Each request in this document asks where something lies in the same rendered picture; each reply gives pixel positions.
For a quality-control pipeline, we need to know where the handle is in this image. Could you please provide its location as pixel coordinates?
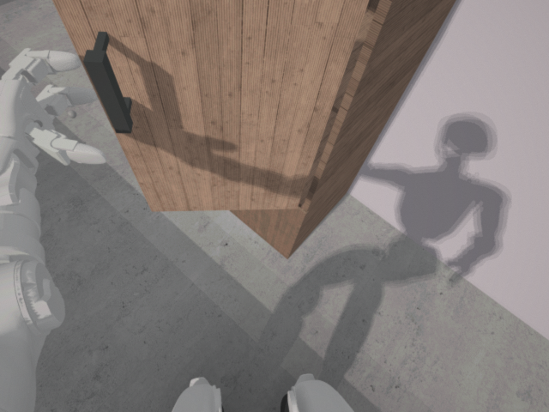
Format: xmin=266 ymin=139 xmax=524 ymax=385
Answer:
xmin=83 ymin=32 xmax=133 ymax=133

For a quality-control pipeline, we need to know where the robot left upper arm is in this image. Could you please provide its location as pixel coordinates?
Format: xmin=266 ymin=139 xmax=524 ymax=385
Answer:
xmin=0 ymin=259 xmax=65 ymax=412

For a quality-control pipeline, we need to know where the cupboard door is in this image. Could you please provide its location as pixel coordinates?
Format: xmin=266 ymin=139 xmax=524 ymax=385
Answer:
xmin=52 ymin=0 xmax=369 ymax=212

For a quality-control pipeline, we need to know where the robot left forearm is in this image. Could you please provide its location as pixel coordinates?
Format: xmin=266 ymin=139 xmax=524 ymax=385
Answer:
xmin=0 ymin=136 xmax=45 ymax=266

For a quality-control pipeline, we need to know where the right robot shin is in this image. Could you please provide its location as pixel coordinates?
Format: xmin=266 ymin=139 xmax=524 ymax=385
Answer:
xmin=295 ymin=374 xmax=315 ymax=386

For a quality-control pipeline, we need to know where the robot shin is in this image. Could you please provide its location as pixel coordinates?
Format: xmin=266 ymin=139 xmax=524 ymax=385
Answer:
xmin=295 ymin=374 xmax=315 ymax=386
xmin=190 ymin=378 xmax=209 ymax=387

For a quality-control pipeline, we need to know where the left robot hand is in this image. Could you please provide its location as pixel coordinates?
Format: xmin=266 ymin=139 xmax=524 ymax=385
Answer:
xmin=0 ymin=48 xmax=106 ymax=166

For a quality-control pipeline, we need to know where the left robot shin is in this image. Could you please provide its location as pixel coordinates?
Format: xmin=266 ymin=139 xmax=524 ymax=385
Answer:
xmin=190 ymin=378 xmax=209 ymax=387

